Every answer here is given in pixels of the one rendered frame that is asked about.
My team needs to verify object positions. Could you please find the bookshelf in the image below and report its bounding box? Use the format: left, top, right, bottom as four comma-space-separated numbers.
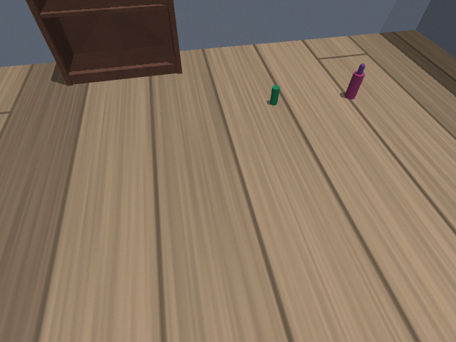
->
26, 0, 182, 86

